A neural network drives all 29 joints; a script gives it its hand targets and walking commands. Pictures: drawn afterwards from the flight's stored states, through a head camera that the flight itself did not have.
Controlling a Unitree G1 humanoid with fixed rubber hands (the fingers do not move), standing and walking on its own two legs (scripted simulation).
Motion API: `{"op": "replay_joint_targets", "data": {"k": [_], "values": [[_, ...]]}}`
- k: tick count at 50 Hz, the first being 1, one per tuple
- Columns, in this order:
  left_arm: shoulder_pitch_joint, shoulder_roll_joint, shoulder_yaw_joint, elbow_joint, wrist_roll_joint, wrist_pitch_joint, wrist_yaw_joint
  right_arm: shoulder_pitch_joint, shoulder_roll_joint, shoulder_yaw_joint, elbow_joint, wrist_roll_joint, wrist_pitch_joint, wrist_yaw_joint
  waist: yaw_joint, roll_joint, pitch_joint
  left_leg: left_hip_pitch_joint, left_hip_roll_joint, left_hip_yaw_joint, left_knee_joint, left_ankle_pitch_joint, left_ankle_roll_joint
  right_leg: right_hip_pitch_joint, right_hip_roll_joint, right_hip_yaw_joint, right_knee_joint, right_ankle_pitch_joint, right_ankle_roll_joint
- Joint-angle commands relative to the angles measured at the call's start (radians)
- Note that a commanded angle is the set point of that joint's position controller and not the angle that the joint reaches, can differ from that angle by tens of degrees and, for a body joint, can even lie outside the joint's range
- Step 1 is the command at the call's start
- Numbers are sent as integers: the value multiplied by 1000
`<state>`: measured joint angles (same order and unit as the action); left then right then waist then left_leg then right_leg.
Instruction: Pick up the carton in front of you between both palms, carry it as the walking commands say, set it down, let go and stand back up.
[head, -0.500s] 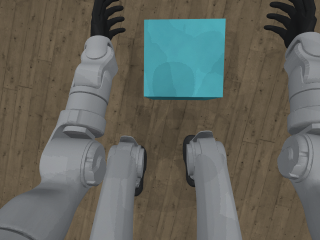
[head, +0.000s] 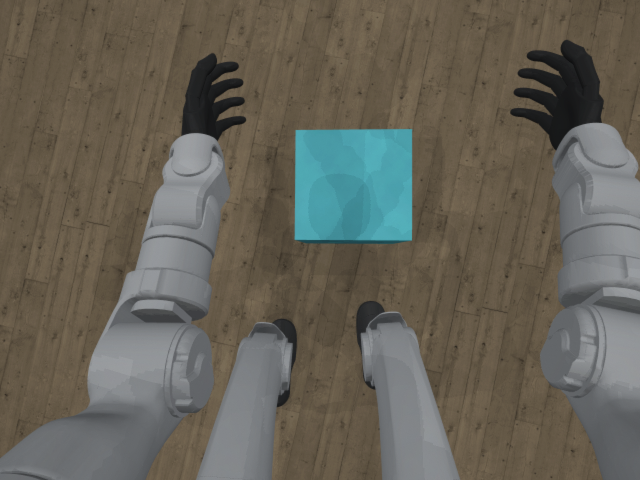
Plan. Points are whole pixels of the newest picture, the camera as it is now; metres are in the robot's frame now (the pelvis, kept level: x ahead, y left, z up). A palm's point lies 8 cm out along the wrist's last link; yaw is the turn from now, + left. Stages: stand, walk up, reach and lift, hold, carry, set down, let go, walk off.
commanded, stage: let go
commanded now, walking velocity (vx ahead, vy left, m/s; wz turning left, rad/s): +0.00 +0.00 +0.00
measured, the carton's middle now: (351, 195) +0.47 -0.06 -0.50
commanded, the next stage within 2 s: stand in 1.26 s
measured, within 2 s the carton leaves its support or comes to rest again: neither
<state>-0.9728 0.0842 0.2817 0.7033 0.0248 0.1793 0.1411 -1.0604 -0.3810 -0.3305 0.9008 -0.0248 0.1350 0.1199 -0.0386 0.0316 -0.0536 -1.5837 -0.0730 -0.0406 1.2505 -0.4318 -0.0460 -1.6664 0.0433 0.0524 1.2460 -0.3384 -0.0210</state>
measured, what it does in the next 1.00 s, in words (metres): rises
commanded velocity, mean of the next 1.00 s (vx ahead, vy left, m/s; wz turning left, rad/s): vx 0.00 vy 0.00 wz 0.00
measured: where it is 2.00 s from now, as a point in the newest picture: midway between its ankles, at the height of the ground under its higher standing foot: (326, 368)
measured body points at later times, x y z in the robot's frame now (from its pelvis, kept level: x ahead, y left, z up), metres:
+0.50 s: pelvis +0.06 +0.00 +0.11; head +0.25 -0.02 +0.52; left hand +0.39 +0.18 +0.00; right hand +0.36 -0.27 +0.00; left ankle +0.06 +0.13 -0.59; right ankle +0.09 -0.10 -0.59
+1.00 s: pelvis +0.09 +0.03 +0.15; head +0.11 +0.03 +0.60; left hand +0.28 +0.26 +0.08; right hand +0.25 -0.21 +0.08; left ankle +0.06 +0.13 -0.59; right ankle +0.09 -0.10 -0.59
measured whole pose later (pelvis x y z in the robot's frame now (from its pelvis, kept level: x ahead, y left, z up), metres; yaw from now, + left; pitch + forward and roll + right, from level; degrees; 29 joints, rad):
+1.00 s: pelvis +0.09 +0.03 +0.15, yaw -3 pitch -2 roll -1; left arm 0.23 0.21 0.03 0.43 0.00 0.09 -0.06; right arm 0.23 -0.22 -0.05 0.43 0.00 0.10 0.08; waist 0.00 0.02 0.07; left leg -0.11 -0.04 -0.06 0.45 -0.31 0.03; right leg -0.16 0.02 0.06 0.42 -0.22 0.02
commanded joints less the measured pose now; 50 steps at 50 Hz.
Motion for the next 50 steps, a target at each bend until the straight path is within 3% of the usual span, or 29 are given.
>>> {"op": "replay_joint_targets", "data": {"k": [1, 7, 13, 24, 37, 44, 50], "values": [[-128, 63, 1, -100, 24, -27, -8, -151, -124, -20, -98, -27, -26, 0, -33, -80, -921, 262, -37, 104, -167, 176, -32, 881, -1, -40, -148, 404, 34], [121, 68, -45, -177, 79, -28, -23, 104, -88, 11, -209, -71, -23, -7, -26, -84, -966, 403, -30, 101, -291, 224, -22, 1138, -4, -23, -259, 500, 29], [336, 85, -93, -269, 68, -74, -58, 332, -39, 63, -351, -34, -60, -15, -19, -99, -834, 491, -15, 80, -408, 251, -5, 1313, -20, 4, -363, 578, 25], [762, 114, -142, -223, 30, -169, -122, 811, 49, 143, -375, 16, -145, -33, 12, -81, -579, 749, 11, 38, -577, 341, 12, 1436, -37, 33, -521, 642, 23], [1124, 178, -204, -326, -13, -206, -172, 1209, 73, 232, -514, 37, -170, -56, 31, -15, -195, 1276, 42, -1, -833, 437, 20, 1564, -4, -26, -794, 442, 31], [1157, 195, -230, -368, -28, -143, -196, 1250, 60, 251, -553, 32, -96, -45, 36, 18, 32, 1311, 68, -10, -923, 320, 26, 1632, 13, -49, -844, 276, 31], [1142, 200, -229, -373, -22, -85, -201, 1243, 53, 247, -562, 16, -30, -37, 37, 27, 126, 1271, 85, -9, -949, 235, 37, 1695, 24, -60, -821, 232, 34]]}}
